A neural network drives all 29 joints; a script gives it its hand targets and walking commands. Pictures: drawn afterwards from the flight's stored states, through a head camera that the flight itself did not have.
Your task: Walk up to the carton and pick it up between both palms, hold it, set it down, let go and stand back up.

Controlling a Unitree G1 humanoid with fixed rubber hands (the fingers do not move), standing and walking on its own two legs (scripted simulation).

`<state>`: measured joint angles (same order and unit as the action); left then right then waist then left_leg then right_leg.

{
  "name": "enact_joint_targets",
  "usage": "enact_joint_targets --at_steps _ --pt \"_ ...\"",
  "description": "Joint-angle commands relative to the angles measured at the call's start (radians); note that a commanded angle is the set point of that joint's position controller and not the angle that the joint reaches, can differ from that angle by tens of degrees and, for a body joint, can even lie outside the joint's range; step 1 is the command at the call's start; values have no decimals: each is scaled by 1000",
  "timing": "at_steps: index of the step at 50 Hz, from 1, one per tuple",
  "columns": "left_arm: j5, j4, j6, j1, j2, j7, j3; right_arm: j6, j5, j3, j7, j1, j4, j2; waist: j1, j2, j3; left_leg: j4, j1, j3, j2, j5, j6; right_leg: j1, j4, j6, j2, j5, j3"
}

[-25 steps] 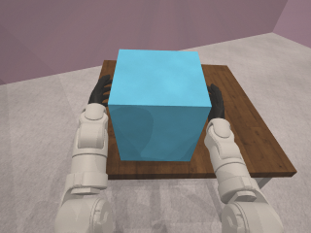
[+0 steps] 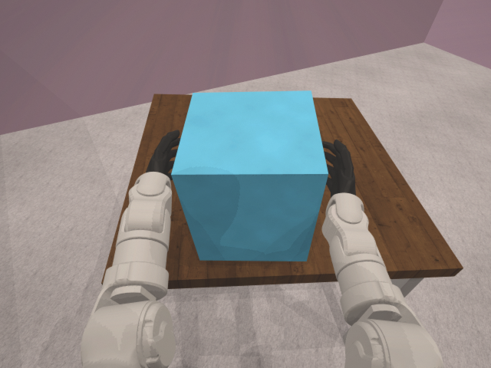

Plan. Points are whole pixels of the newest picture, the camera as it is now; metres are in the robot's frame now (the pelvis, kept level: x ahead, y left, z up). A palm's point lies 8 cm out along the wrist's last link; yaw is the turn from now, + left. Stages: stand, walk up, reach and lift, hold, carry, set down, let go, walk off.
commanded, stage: set down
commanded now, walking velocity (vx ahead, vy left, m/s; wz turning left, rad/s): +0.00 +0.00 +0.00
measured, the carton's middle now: (252, 180) +0.44 -0.03 +0.09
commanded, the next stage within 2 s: none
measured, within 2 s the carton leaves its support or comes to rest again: rests again in 1.46 s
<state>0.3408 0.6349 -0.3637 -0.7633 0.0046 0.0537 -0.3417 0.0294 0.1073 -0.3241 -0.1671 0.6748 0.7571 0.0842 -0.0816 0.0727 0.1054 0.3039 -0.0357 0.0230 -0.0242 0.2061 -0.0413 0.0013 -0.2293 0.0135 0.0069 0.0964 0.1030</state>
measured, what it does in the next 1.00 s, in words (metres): stands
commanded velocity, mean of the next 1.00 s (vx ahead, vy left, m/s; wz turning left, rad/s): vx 0.00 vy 0.00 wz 0.00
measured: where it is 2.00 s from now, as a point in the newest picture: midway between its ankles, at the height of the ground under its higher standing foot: outside the picture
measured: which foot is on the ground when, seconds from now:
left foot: down 0.00-1.00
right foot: down 0.00-1.00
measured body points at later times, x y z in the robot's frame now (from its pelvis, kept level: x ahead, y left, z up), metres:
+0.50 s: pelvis +0.03 +0.03 +0.00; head +0.02 +0.06 +0.45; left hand +0.45 +0.14 +0.11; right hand +0.40 -0.16 +0.11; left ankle -0.01 +0.09 -0.75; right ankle +0.03 -0.11 -0.75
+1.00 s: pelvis +0.02 +0.02 +0.00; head +0.04 +0.05 +0.45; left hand +0.46 +0.13 +0.08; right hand +0.39 -0.16 +0.08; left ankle -0.01 +0.09 -0.75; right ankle +0.03 -0.11 -0.75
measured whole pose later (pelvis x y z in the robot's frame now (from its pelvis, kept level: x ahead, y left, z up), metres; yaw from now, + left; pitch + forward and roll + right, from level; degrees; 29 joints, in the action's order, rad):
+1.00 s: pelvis +0.02 +0.02 +0.00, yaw -1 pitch +0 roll -2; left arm 0.25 0.98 -0.12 -0.82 0.08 0.05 -0.30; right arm 0.11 0.23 -0.46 -0.18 0.64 0.83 0.16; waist -0.10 0.04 0.02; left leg 0.34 0.10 0.03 -0.03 0.24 -0.05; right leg -0.12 -0.22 -0.01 0.00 0.10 0.10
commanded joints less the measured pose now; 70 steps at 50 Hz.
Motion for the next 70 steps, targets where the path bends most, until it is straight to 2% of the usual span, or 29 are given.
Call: enact_joint_targets --at_steps 1,4,7,14,19,25,30,34,35,37,41,44,51,58,64,70 --pt "-131 -124 145 -719 -499 139 323 88 65 287 143 709 -178 469 0 -84 -567 -82 158 57 -4 -132 58 349 -77 -66 -29 -267 3" --pt "-147 -128 176 -743 -539 136 360 104 62 311 145 729 -181 493 -12 -94 -677 -32 89 48 0 -292 90 339 -83 -56 -13 -358 4" --pt "-167 -131 196 -753 -565 133 396 108 53 337 144 733 -182 504 -31 -96 -721 1 48 36 1 -399 110 314 -86 -52 1 -405 4" --pt "-161 -70 188 -714 -565 145 374 81 45 322 135 695 -141 493 -47 -99 -622 11 39 20 8 -462 128 282 -73 -46 11 -387 1" --pt "-141 -38 183 -681 -550 148 340 76 46 296 142 669 -121 467 -37 -125 -575 27 -8 15 22 -547 146 240 -62 -40 24 -343 11" --pt "-142 -13 215 -680 -549 126 340 105 65 269 160 665 -100 451 -23 -157 -591 62 -102 8 49 -694 169 149 -45 -30 42 -290 20" --pt "-162 -1 265 -720 -562 103 366 134 87 265 170 682 -91 471 -24 -164 -672 84 -112 7 55 -757 174 132 -47 -22 44 -324 9" --pt "-178 17 307 -755 -573 96 380 141 102 274 168 689 -86 509 -36 -152 -736 86 -50 7 45 -729 165 175 -66 -21 34 -399 -8" --pt "-157 21 304 -726 -550 98 357 142 97 273 174 663 -45 515 -30 -159 -684 86 -84 -4 60 -804 176 147 -78 -27 35 -369 -5" --pt "-157 30 304 -727 -531 112 352 150 99 270 168 661 -48 518 -31 -150 -696 106 -99 4 55 -846 172 126 -62 -25 37 -356 -7" --pt "-154 76 321 -727 -522 136 326 150 119 274 155 657 -68 546 -34 -119 -719 75 41 19 34 -699 138 237 -91 -32 17 -459 -24" --pt "-146 112 332 -726 -515 149 306 147 139 256 149 658 -77 551 -41 -111 -728 49 94 23 29 -596 123 258 -98 -35 8 -468 -25" --pt "-127 198 368 -756 -497 166 259 155 183 200 146 659 -44 560 -41 -138 -722 47 91 28 34 -548 124 212 -91 -26 10 -405 -15" --pt "-98 270 400 -766 -469 171 192 166 220 146 153 667 -6 563 -17 -152 -682 24 138 37 36 -459 115 204 -92 -23 6 -342 -12" --pt "-85 307 435 -763 -454 166 162 184 253 130 158 668 -6 584 0 -133 -699 13 192 45 34 -409 96 230 -104 -26 -1 -356 -21" --pt "-75 329 467 -753 -448 165 152 203 287 119 156 640 14 605 0 -118 -718 11 228 46 35 -391 86 244 -116 -31 -6 -384 -25"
